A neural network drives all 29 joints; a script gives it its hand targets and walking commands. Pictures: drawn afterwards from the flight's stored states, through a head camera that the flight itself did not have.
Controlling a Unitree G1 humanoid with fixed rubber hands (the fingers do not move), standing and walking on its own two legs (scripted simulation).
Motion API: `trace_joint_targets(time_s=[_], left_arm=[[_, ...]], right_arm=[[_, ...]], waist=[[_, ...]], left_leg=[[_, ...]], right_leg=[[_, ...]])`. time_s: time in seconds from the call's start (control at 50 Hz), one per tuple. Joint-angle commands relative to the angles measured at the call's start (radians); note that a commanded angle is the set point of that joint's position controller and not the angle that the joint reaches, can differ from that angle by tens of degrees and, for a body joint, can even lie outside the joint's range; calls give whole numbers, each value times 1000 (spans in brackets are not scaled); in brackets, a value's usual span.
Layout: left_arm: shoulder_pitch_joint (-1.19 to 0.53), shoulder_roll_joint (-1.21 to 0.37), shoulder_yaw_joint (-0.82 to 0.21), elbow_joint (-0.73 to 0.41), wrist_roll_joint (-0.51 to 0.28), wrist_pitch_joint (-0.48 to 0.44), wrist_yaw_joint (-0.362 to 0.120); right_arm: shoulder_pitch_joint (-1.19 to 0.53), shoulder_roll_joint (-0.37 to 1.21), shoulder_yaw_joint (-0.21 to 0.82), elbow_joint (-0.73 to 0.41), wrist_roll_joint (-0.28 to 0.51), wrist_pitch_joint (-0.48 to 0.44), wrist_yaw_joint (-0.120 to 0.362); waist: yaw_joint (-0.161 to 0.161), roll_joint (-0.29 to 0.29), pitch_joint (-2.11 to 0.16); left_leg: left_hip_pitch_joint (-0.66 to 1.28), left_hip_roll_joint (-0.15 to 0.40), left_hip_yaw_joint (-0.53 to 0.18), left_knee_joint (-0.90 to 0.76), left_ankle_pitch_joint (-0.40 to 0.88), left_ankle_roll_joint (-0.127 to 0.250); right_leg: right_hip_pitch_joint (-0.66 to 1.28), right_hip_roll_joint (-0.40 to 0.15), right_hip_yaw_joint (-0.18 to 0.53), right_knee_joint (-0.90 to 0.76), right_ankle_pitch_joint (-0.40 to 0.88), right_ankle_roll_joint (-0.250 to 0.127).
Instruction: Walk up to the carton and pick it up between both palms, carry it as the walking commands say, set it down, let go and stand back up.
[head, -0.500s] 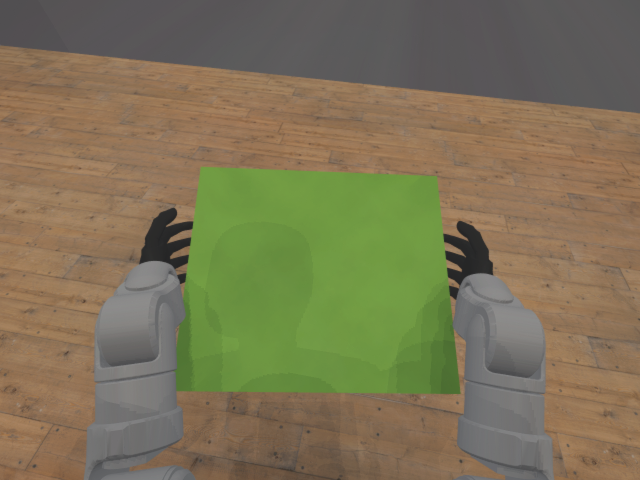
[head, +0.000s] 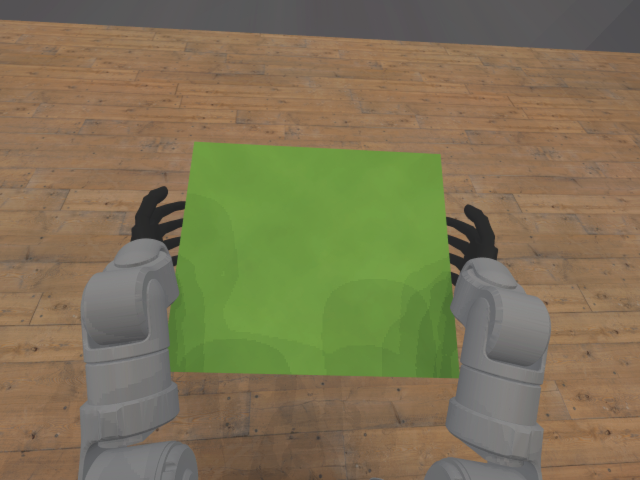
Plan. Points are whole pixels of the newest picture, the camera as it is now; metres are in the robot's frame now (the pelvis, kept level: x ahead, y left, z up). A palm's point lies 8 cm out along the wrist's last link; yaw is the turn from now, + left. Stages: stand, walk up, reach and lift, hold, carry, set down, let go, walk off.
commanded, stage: carry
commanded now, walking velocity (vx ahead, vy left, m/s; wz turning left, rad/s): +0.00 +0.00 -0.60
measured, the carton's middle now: (312, 273) +0.37 +0.03 +0.04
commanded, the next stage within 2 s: none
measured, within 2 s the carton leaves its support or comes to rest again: neither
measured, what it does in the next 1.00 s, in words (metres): walks backwards, turning right: right foot, then left foot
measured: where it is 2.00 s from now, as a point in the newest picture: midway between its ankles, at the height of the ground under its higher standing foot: outside the picture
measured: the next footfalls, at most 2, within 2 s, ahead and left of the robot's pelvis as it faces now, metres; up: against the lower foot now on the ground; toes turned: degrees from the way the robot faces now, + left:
right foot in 0.06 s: +0.06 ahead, -0.13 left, +0.00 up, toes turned -10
left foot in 0.42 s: +0.03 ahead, +0.09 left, +0.00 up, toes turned -8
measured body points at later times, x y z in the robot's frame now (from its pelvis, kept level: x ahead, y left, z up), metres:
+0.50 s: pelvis -0.03 -0.01 -0.01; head +0.00 +0.00 +0.44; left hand +0.34 +0.09 +0.09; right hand +0.25 -0.26 +0.11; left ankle -0.01 +0.09 -0.73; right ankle -0.01 -0.12 -0.70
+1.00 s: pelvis -0.11 -0.04 -0.01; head -0.08 -0.07 +0.44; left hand +0.28 -0.11 +0.10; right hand +0.06 -0.40 +0.10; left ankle -0.04 +0.07 -0.68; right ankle -0.11 -0.14 -0.73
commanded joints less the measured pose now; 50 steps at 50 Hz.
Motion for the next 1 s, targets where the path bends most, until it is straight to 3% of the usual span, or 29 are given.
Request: trace_joint_targets(time_s=[0.0,0.02,0.04,0.06,0.08,0.1,0.14,0.2,0.3,0.34,0.38,0.4,0.42,0.44,0.46,0.48,0.5,0.52,0.54,0.56,0.68,0.72,0.74,0.76,0.78,0.8,0.84,0.88,0.98], left_arm=[[-559,-897,-732,-29,-368,29,-196],[-535,-897,-726,-14,-365,34,-196],[-510,-897,-722,-7,-360,36,-197],[-489,-895,-714,-1,-354,34,-199],[-548,-882,-710,-11,-348,19,-197],[-477,-882,-704,-31,-352,23,-199],[-484,-890,-687,-57,-333,12,-201],[-519,-923,-701,-103,-315,-11,-201],[-474,-893,-714,-121,-303,-16,-200],[-477,-875,-722,-118,-307,-13,-201],[-498,-863,-732,-113,-319,-8,-202],[-515,-857,-736,-104,-326,-5,-202],[-487,-860,-738,-97,-327,3,-205],[-498,-864,-749,-102,-336,12,-211],[-567,-861,-757,-103,-346,10,-209],[-594,-876,-772,-83,-366,9,-214],[-603,-900,-786,-66,-383,6,-220],[-610,-915,-794,-56,-395,3,-226],[-605,-921,-795,-46,-397,3,-228],[-615,-920,-793,-41,-398,3,-226],[-545,-884,-729,31,-368,29,-207],[-532,-889,-710,65,-359,34,-206],[-516,-894,-705,70,-353,32,-206],[-494,-898,-695,72,-351,27,-208],[-587,-883,-689,59,-340,8,-203],[-527,-894,-684,32,-347,11,-204],[-537,-893,-669,14,-320,0,-203],[-575,-916,-676,-19,-310,-19,-203],[-527,-905,-687,-53,-296,-28,-200]], right_arm=[[-515,712,667,-7,319,14,188],[-503,712,672,-1,320,18,188],[-483,713,676,6,323,21,190],[-489,716,685,3,332,22,192],[-588,731,726,-50,354,23,198],[-546,750,744,-43,367,28,199],[-607,807,807,-54,421,19,219],[-644,884,852,-71,465,-3,236],[-599,864,854,-70,456,-4,233],[-585,845,840,-57,441,0,229],[-559,833,814,-33,421,3,226],[-540,824,793,-13,408,4,224],[-484,807,766,6,388,7,221],[-458,778,742,29,362,2,217],[-498,763,736,10,360,-1,219],[-518,755,728,6,350,-3,217],[-533,753,719,-4,343,-8,216],[-547,752,714,-11,339,-14,214],[-542,741,701,-10,331,-16,212],[-543,730,688,-5,324,-16,210],[-493,689,656,43,310,12,206],[-513,703,660,59,315,15,209],[-507,714,665,65,321,15,213],[-517,727,679,54,329,13,214],[-662,745,731,-6,360,11,221],[-614,777,746,11,373,16,223],[-669,823,801,15,420,6,238],[-702,880,830,3,449,-12,249],[-677,885,846,-31,457,-19,246]], waist=[[-66,277,-401],[-57,263,-403],[-44,204,-407],[-31,93,-434],[-29,-256,-446],[-29,-232,-456],[-28,-142,-474],[-25,-141,-483],[-14,-138,-499],[-12,-149,-490],[-23,-144,-487],[-41,-118,-475],[-51,15,-462],[-56,333,-422],[-58,304,-403],[-50,195,-384],[-44,127,-366],[-42,137,-350],[-41,183,-336],[-43,216,-331],[-67,289,-368],[-52,267,-379],[-38,200,-381],[-30,63,-396],[-25,-302,-383],[-32,-214,-400],[-32,-118,-431],[-29,-132,-438],[-14,-132,-476]], left_leg=[[361,171,-67,-12,686,76],[335,160,-41,40,679,42],[255,147,-15,109,622,-9],[67,123,-42,205,378,-61],[-231,-26,-19,347,-252,-121],[-315,-36,-105,431,-417,-134],[-329,-44,-161,482,-328,-118],[-266,-62,-151,445,-198,-101],[-192,-121,-144,301,-187,-82],[-123,-146,-139,204,-168,-72],[23,-146,-134,16,-95,-54],[157,-116,-138,-137,-6,-35],[301,24,-291,-200,64,19],[322,288,-536,-211,361,140],[329,375,-526,-210,583,214],[291,327,-450,-203,618,215],[259,261,-343,-203,575,185],[259,201,-239,-190,565,149],[267,163,-168,-175,560,120],[281,148,-134,-154,587,105],[323,189,-94,-64,648,82],[270,178,-51,18,595,26],[180,163,-31,84,506,-22],[-19,132,-53,199,206,-72],[-305,-38,-12,344,-368,-129],[-348,-26,-110,459,-416,-141],[-330,-26,-157,515,-287,-125],[-291,-36,-154,495,-184,-114],[-240,-105,-156,362,-179,-93]], right_leg=[[28,37,-73,-197,51,0],[96,41,-76,-318,144,-8],[224,11,-26,-451,295,-14],[420,-99,140,-443,569,-49],[578,-333,481,-316,1246,-197],[648,-323,454,-270,1360,-237],[605,-274,359,-280,1099,-223],[523,-205,285,-306,879,-205],[463,-210,365,-343,750,-211],[412,-193,378,-356,690,-194],[321,-146,359,-330,613,-149],[220,-97,326,-293,546,-101],[44,-32,278,-199,360,-60],[-132,56,130,6,-18,-23],[-201,18,84,226,-163,-15],[-169,-8,90,322,-135,-10],[-142,-13,89,347,-74,-7],[-131,-19,79,314,-27,-3],[-121,-11,50,267,-17,4],[-109,1,23,216,-26,12],[17,36,-77,-126,-34,16],[145,42,-82,-350,135,-4],[265,1,-4,-464,263,-17],[441,-139,183,-448,555,-55],[546,-351,501,-367,1107,-212],[591,-330,462,-318,1240,-241],[542,-265,333,-315,971,-209],[502,-193,257,-325,802,-191],[484,-205,349,-375,661,-212]])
